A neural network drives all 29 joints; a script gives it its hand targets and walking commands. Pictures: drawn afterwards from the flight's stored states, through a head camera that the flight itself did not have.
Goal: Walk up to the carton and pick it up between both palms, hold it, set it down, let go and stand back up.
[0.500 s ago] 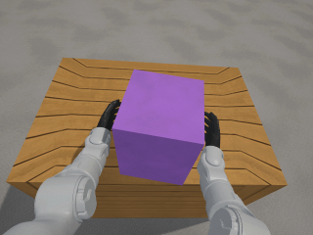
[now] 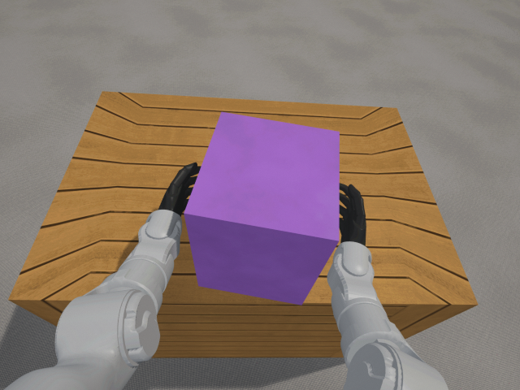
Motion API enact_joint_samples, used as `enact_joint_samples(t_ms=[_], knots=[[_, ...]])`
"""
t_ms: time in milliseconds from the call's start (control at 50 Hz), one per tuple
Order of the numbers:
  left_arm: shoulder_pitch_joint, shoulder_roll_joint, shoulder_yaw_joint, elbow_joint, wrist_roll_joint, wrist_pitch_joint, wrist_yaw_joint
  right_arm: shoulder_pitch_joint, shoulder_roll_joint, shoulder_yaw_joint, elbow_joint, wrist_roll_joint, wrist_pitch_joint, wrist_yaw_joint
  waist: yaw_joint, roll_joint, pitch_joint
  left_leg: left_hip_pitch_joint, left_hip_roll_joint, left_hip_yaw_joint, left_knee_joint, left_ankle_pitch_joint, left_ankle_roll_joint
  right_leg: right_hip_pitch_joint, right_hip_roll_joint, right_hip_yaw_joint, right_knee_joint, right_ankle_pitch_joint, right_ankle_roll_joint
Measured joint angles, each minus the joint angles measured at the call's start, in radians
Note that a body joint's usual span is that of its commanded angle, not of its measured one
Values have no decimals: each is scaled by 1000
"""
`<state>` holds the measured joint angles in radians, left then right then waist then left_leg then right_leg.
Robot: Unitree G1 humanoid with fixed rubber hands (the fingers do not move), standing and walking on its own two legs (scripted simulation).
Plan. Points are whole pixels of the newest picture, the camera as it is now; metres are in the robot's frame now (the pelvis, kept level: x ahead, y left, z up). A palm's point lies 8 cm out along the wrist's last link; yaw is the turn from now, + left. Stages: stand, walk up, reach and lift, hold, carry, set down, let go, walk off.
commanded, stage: set down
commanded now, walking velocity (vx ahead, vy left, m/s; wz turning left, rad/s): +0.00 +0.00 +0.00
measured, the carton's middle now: (263, 214) +0.43 -0.01 -0.01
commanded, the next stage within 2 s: none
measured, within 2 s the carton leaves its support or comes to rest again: neither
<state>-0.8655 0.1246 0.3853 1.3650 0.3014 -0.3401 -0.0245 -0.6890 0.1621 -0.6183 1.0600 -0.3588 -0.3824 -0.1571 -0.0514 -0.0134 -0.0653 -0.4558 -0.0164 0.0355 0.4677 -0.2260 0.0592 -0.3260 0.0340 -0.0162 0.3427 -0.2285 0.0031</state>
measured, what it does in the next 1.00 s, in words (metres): stands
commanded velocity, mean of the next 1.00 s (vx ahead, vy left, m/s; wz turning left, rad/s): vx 0.00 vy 0.00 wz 0.00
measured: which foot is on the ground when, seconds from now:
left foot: down 0.00-1.00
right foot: down 0.00-1.00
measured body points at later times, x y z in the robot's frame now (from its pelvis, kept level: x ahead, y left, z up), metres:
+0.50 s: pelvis +0.01 -0.01 +0.00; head +0.10 +0.02 +0.44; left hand +0.44 +0.16 -0.01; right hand +0.40 -0.15 -0.01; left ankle -0.01 +0.07 -0.74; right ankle -0.05 -0.12 -0.74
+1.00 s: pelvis +0.00 +0.00 +0.00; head +0.10 +0.02 +0.43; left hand +0.42 +0.15 -0.03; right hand +0.35 -0.15 -0.03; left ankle -0.01 +0.07 -0.74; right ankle -0.05 -0.12 -0.74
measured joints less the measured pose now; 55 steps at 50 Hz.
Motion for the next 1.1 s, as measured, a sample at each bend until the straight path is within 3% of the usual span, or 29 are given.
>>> enact_joint_samples(t_ms=[240,480,660,840,980,1100], knots=[[0,1,1,-14,-16,20,2,-24,-5,-2,39,-2,6,-29,0,-1,16,0,0,0,0,0,0,-1,0,0,1,0,0],[0,16,1,-2,-190,28,32,-55,-38,29,147,-2,10,-49,0,-1,-39,-81,0,0,0,1,-1,-98,0,0,33,-11,-2],[0,24,-2,-36,-184,27,30,-50,-53,100,194,0,-114,-82,0,-1,-90,-152,1,0,4,5,-4,-178,1,0,55,-12,-3],[60,-5,-2,-117,-98,31,12,13,-54,160,246,1,-248,-98,0,-1,-85,-172,12,0,5,22,-8,-200,11,0,56,19,-6],[92,-9,-2,-127,-97,32,9,90,-54,235,190,51,-253,-99,0,-1,-70,-172,13,0,5,25,-8,-201,11,0,56,24,3],[162,-11,-15,-206,-121,31,7,123,-54,298,137,92,-249,-98,0,-1,-69,-172,14,0,5,44,-8,-201,11,0,56,45,6]])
